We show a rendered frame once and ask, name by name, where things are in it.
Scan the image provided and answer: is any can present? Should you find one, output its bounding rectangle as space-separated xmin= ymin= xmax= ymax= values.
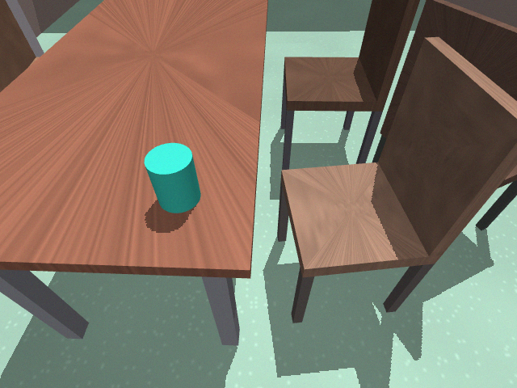
xmin=145 ymin=143 xmax=201 ymax=213

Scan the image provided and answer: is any chair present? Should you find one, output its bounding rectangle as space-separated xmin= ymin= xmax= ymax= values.
xmin=372 ymin=0 xmax=517 ymax=230
xmin=277 ymin=37 xmax=517 ymax=323
xmin=281 ymin=0 xmax=420 ymax=170
xmin=0 ymin=0 xmax=39 ymax=92

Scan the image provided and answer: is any table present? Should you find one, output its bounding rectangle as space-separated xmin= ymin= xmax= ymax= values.
xmin=0 ymin=0 xmax=268 ymax=346

